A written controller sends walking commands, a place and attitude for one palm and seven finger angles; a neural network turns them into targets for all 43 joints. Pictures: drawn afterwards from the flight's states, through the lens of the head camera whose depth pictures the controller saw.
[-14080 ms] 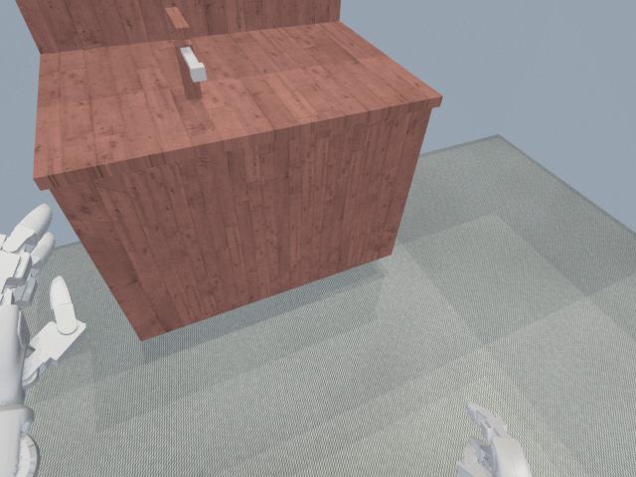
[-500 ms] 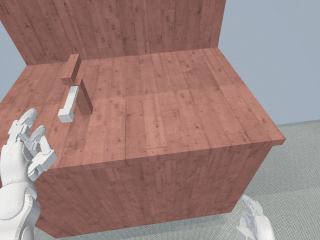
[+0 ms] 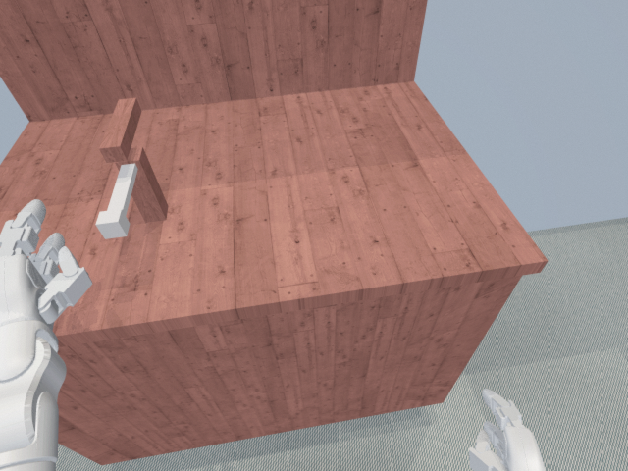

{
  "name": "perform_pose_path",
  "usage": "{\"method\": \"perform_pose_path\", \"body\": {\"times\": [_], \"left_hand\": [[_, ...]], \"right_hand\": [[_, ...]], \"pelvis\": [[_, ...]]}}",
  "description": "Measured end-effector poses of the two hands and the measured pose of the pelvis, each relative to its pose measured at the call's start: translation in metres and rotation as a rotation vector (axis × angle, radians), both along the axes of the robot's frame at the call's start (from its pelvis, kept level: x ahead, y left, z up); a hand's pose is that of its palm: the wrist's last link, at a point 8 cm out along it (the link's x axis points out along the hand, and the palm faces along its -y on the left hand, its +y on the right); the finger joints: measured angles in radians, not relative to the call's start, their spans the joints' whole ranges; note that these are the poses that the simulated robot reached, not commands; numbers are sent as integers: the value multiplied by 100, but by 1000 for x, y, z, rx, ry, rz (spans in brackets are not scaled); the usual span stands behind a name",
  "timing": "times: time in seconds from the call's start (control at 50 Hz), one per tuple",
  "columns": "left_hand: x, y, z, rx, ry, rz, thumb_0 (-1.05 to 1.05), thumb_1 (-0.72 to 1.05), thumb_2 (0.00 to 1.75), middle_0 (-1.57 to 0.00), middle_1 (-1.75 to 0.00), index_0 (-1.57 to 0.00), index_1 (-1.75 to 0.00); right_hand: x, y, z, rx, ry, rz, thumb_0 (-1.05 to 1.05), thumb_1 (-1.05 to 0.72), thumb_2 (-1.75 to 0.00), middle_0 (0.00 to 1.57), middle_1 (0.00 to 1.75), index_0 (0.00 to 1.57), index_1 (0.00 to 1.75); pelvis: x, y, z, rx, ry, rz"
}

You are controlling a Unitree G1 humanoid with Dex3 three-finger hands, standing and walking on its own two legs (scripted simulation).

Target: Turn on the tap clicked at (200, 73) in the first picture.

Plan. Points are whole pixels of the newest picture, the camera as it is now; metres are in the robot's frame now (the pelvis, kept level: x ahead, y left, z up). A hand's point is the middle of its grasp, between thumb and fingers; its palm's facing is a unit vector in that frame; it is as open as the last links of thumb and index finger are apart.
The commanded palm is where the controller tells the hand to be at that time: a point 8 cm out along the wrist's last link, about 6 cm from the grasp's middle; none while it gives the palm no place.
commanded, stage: reach beside the lever's end, fingers flat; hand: left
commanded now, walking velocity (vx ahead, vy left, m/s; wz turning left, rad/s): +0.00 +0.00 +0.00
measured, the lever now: (113, 224) +0.36 +0.31 +0.13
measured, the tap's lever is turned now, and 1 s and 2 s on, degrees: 0 0 4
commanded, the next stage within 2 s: push the lever round in 0.92 s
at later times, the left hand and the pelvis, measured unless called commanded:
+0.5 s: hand (83, 254) +0.31 +0.33 +0.13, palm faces +0.52 -0.85 -0.09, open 7.8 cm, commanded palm +0.27 +0.37 +0.12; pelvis +0.00 +0.01 +0.00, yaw -1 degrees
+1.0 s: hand (90, 256) +0.32 +0.33 +0.12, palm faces +0.52 -0.85 -0.10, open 7.8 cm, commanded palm +0.28 +0.36 +0.12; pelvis +0.01 +0.01 +0.00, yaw -1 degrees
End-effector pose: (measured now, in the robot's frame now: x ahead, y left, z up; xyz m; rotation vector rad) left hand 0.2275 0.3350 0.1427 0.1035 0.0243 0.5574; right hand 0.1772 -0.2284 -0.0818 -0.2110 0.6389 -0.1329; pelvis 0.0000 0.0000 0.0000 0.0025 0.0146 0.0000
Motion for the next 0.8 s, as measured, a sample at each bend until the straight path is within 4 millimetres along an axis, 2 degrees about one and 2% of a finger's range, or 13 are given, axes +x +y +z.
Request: {"method": "perform_pose_path", "body": {"times": [0.18, 0.38, 0.64, 0.8], "left_hand": [[20, 11, -2, -6, -5, -9, 1, 89, 90, -17, -19, -17, -19], [27, 30, -11, -16, 14, 17, 1, 89, 90, -16, -17, -16, -16], [55, 30, -20, -26, 18, -22, 1, 89, 90, -16, -16, -16, -15], [53, 29, -16, 2, -14, -23, 1, 89, 90, -16, -15, -16, -15]], "right_hand": [[-9, -8, -3, -9, 25, -28, 1, -90, -90, 20, 30, 20, 30], [-23, -12, -9, -20, 70, -47, 1, -90, -90, 20, 30, 20, 30], [-39, -9, -14, -20, 118, -69, 1, -90, -90, 20, 30, 20, 30], [-43, -7, -15, -11, 133, -84, 1, -90, -90, 20, 30, 20, 30]], "pelvis": [[0, 0, 0, 1, 20, -8], [0, 4, -1, -3, 36, -9], [1, 9, -2, -4, 61, -14], [7, 13, -1, -5, 67, -26]]}}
